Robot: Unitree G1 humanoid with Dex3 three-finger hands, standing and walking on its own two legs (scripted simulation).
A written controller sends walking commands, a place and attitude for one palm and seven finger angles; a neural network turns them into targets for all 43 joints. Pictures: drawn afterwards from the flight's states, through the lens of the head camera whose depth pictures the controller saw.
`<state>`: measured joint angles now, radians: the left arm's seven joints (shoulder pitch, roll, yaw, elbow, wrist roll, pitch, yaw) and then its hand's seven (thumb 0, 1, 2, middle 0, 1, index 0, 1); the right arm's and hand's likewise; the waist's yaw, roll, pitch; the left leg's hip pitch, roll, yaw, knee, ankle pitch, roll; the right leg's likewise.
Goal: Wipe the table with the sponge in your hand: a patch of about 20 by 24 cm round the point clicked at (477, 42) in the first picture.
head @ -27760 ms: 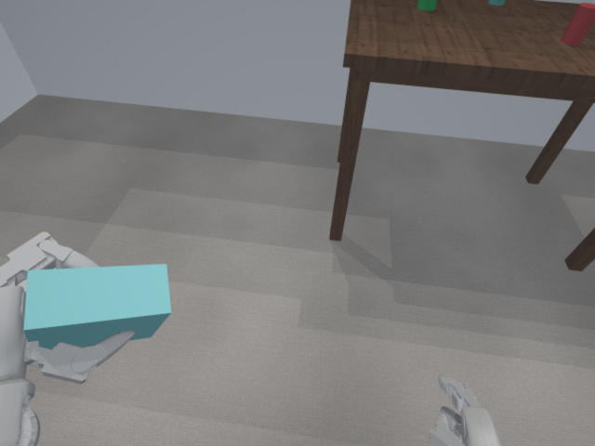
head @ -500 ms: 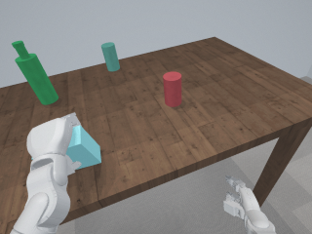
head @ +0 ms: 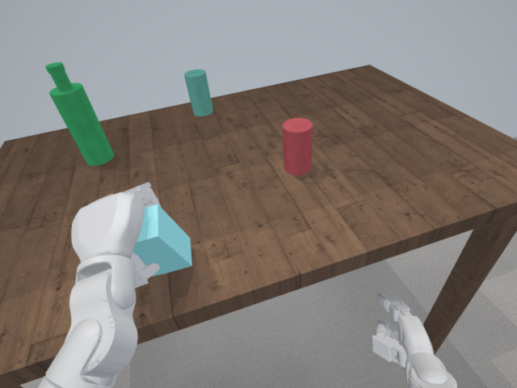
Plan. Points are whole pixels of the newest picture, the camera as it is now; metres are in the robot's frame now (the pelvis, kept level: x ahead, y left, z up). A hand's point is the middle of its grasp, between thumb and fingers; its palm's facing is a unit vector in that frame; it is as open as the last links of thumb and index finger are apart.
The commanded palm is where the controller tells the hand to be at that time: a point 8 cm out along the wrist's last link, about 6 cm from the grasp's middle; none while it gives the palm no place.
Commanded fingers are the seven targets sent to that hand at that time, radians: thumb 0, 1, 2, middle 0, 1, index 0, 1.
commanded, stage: slide across to the third lane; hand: left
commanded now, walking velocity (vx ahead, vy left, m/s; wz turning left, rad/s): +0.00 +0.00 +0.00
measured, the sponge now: (148, 251) +0.26 +0.23 +0.12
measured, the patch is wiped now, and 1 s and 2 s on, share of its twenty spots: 0.60 0.65 0.90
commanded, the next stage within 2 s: wipe forward along the third lane in 0.42 s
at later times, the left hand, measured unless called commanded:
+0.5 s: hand (190, 220) +0.28 +0.15 +0.17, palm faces +0.26 -0.27 -0.93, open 9.5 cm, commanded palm +0.24 +0.15 +0.22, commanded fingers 0.00 0.10 1.30 -1.20 -1.60 -1.20 -1.60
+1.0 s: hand (193, 204) +0.33 +0.17 +0.16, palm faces +0.17 -0.15 -0.97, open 9.5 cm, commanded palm +0.29 +0.18 +0.20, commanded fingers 0.00 0.10 1.30 -1.20 -1.60 -1.20 -1.60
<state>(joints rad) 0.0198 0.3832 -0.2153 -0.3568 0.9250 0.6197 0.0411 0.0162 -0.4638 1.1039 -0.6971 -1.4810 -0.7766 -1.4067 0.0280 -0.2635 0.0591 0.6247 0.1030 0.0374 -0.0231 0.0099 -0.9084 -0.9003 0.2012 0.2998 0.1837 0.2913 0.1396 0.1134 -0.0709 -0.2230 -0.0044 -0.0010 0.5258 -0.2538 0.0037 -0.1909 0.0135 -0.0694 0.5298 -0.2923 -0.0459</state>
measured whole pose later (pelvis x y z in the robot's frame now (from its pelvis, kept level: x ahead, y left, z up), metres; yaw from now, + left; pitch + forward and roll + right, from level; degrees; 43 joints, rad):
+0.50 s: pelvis +0.00 -0.02 +0.00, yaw -1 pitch -4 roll +1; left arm -0.16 0.35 -0.34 -0.28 0.85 0.65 0.01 -0.01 -0.49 1.11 -0.74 -1.44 -0.82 -1.36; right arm 0.00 -0.24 0.08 0.64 0.10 0.06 0.00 0.01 -0.91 -0.90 0.20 0.30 0.20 0.30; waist 0.12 0.11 -0.06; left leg -0.18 0.02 0.00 0.48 -0.23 -0.02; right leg -0.16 0.03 -0.06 0.51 -0.28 -0.07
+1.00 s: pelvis +0.00 -0.04 +0.00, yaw -2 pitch -3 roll +1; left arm -0.33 0.38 -0.27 0.06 0.88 0.68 -0.03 -0.03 -0.50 1.11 -0.76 -1.43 -0.83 -1.34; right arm 0.01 -0.28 0.06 0.67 0.10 0.09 -0.05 0.01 -0.91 -0.90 0.20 0.30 0.20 0.30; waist 0.08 0.10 -0.08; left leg -0.19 0.04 0.01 0.47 -0.22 -0.02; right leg -0.19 0.06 -0.05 0.50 -0.27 -0.10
